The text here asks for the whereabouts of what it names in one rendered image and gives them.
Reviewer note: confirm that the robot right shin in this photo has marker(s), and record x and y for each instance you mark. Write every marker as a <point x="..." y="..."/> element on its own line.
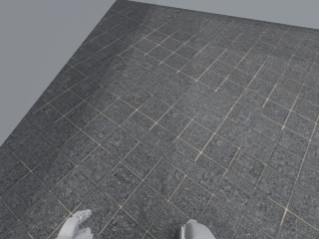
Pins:
<point x="191" y="221"/>

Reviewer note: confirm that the robot left hand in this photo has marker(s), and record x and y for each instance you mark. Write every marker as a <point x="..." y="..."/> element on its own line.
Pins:
<point x="71" y="226"/>

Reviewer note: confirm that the right robot thigh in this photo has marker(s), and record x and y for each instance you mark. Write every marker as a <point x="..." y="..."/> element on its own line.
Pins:
<point x="193" y="230"/>

